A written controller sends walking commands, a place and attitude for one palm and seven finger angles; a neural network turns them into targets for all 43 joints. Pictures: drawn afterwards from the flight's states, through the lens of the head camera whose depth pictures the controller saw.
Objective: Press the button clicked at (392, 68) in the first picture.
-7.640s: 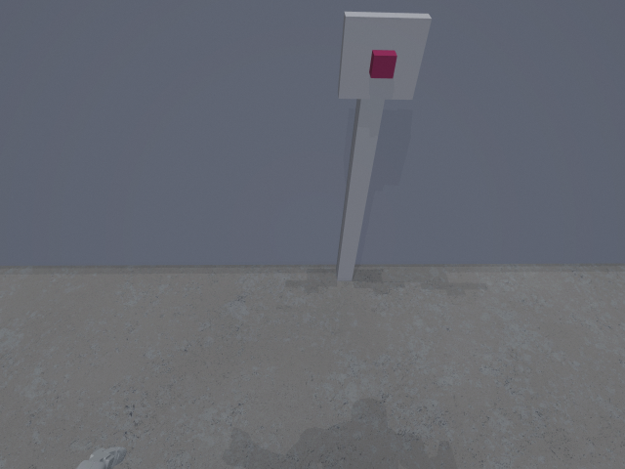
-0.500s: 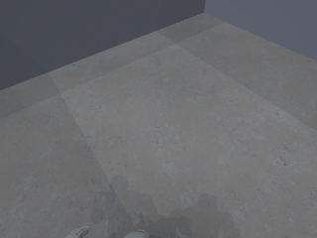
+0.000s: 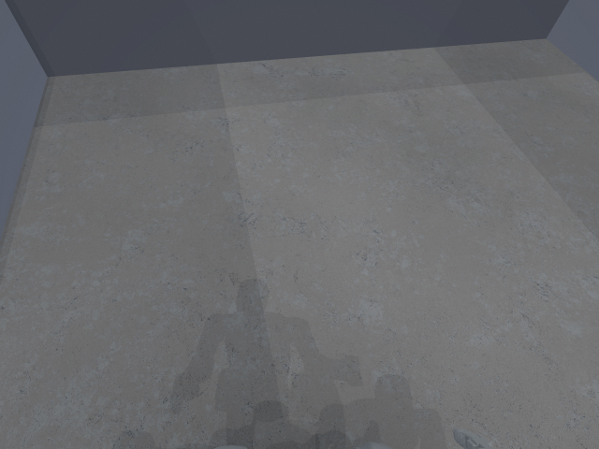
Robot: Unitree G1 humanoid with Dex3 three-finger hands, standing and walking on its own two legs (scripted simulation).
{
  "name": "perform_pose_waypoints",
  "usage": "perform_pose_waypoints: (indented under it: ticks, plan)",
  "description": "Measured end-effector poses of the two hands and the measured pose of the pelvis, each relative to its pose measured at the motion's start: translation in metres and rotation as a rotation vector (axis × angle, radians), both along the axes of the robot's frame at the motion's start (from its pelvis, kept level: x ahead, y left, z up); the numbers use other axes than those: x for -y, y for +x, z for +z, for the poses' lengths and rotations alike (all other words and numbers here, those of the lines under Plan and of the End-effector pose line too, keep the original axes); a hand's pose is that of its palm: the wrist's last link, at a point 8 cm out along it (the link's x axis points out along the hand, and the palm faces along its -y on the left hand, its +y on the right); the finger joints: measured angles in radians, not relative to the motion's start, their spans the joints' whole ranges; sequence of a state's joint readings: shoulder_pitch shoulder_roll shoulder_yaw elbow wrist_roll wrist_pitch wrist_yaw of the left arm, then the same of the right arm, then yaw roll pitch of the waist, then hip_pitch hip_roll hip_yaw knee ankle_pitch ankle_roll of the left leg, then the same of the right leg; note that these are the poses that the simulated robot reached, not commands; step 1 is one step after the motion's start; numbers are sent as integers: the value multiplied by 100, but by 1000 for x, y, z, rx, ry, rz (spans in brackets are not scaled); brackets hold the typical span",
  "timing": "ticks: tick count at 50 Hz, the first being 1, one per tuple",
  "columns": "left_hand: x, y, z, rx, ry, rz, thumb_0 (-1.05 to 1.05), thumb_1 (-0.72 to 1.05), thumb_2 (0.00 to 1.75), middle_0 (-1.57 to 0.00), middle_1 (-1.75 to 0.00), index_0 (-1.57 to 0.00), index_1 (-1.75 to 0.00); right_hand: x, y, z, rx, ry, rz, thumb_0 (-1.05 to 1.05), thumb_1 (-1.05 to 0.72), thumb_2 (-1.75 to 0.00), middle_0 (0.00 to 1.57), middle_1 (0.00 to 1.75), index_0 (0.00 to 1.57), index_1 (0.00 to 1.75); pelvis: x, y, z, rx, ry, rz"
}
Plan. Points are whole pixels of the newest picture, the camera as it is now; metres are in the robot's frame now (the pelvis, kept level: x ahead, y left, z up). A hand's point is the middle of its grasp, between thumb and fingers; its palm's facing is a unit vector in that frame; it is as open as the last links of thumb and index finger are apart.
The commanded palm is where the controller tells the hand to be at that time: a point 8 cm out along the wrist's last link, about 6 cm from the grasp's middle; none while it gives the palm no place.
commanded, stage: turn to face it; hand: left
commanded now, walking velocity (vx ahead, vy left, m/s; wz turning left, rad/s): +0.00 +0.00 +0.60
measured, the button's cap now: out of the picture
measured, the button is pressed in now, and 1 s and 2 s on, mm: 0 0 0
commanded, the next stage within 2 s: none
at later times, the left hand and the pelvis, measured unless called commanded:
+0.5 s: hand out of the picture +0.05 +0.17 -0.12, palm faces +0.29 -0.91 -0.30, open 7.4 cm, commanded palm none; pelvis +0.01 -0.05 +0.01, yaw +18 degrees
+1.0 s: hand out of the picture -0.05 +0.23 -0.15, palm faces +0.60 -0.76 -0.26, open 7.4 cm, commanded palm none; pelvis +0.00 +0.00 +0.01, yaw +36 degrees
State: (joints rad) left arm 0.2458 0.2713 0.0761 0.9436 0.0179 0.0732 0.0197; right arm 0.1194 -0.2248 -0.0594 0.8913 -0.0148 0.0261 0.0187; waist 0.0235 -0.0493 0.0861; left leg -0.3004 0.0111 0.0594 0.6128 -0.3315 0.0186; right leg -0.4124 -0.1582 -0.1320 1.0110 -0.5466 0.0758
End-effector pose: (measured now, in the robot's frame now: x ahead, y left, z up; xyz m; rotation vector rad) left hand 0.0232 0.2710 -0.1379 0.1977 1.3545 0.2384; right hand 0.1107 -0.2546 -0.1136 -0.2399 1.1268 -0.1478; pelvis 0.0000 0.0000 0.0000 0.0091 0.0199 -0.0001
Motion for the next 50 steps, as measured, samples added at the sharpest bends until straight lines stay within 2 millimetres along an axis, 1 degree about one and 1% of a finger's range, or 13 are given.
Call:
perform_pose_waypoints:
  ticks: [4, 8, 13, 16, 18, 23, 26, 29, 33, 40, 42, 44, 50]
  plan:
    - [-5, 12, 10, 61, 1, 27, 1, 91, 90, -20, -30, -20, -30, -8, 4, 6, -9, -6, 35, 1, -91, -90, 20, 30, 20, 30, -1, 0, 8, 3, -18, 49]
    - [0, 31, 21, 147, 8, 40, 1, 91, 90, -20, -30, -20, -30, -8, 3, 3, -33, 7, 63, 1, -90, -90, 20, 30, 20, 30, 3, 0, 10, 5, -15, 95]
    - [18, 52, 32, 233, 30, 48, 1, 91, 90, -20, -30, -20, -30, 5, 0, -11, -70, 35, 85, 1, -90, -90, 21, 30, 20, 30, 20, 1, 7, 3, -3, 153]
    - [33, 54, 35, 280, 55, 57, 1, 91, 90, -20, -30, -20, -30, 19, 2, -27, -87, 56, 97, 1, -90, -90, 21, 30, 20, 30, 34, 3, -1, 1, 6, 189]
    - [43, 47, 39, 287, 65, 69, 0, 91, 90, -20, -30, -20, -30, 26, 5, -32, -104, 58, 110, 1, -90, -90, 20, 30, 20, 30, 40, 3, 0, 10, 6, 223]
    - [58, 14, 48, 242, 67, 154, 0, 90, 90, -21, -30, -20, -30, 32, 17, -25, -138, 62, 170, 1, -91, -90, 20, 30, 20, 30, 47, 7, 11, 17, 33, 291]
    - [63, -6, 46, 204, 59, 203, 1, 90, 90, -21, -30, -20, -30, 31, 27, -20, -151, 57, 208, 1, -91, -90, 20, 30, 19, 30, 48, 9, 14, 16, 38, 332]
    - [66, -29, 41, 168, 45, 258, 1, 90, 90, -21, -30, -20, -30, 23, 38, -17, -167, 42, 256, 1, -91, -90, 20, 30, 19, 30, 46, 10, 15, 12, 36, 373]
    - [63, -63, 29, 116, 24, 342, 1, 90, 90, -21, -30, -20, -30, 1, 62, -12, -162, 17, 341, 1, -91, -90, 20, 30, 19, 30, 38, 9, 13, 6, 27, 429]
    - [40, -125, -7, 35, -13, 499, 1, 90, 90, -21, -30, -20, -30, -64, 109, -7, -36, -21, 501, 1, -91, -90, 20, 30, 19, 30, 11, 4, -7, 1, 4, 519]
    - [34, -132, -7, 17, -13, 523, 1, 91, 90, -21, -30, -20, -30, -77, 114, 0, -7, -22, 527, 1, -91, -90, 20, 30, 20, 30, 7, 3, -4, 6, -1, 532]
    - [28, -132, -2, 27, -9, 541, 1, 91, 90, -20, -30, -20, -30, -86, 116, 6, 7, -27, 543, 1, -91, -90, 20, 30, 20, 30, 3, 2, 1, 10, -12, 553]
    - [12, -113, 18, 141, 31, 567, 1, 91, 90, -20, -30, -20, -30, -99, 112, 8, -21, -14, 594, 1, -90, -90, 20, 30, 20, 30, 2, 2, 12, 13, -21, 623]
